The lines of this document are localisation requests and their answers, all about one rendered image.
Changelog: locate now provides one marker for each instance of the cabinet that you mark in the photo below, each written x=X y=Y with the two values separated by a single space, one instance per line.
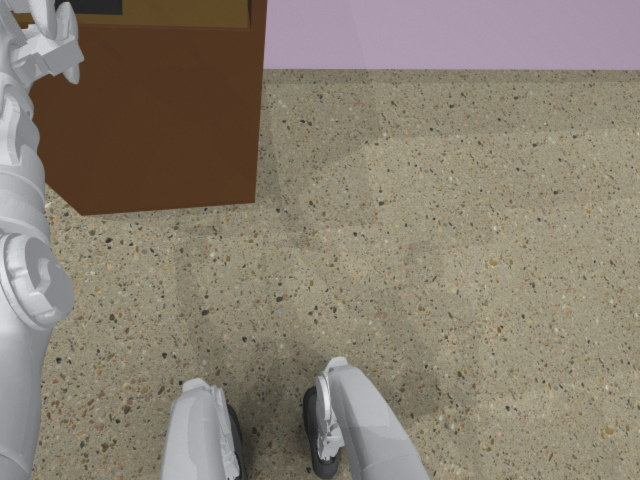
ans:
x=163 y=117

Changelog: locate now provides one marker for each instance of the robot left foot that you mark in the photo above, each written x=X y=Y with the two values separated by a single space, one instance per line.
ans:
x=237 y=440

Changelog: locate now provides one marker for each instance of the left robot hand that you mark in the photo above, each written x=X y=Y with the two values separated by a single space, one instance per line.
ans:
x=50 y=46

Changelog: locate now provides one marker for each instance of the robot left forearm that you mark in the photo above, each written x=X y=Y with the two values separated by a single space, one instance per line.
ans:
x=22 y=175

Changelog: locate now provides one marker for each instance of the robot left shin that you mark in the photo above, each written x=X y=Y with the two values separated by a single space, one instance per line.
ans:
x=230 y=462

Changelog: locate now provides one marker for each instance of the left robot upper arm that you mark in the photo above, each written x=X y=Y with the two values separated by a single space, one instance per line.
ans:
x=35 y=293

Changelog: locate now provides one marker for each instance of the drawer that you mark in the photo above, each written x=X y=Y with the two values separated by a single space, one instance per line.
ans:
x=199 y=13

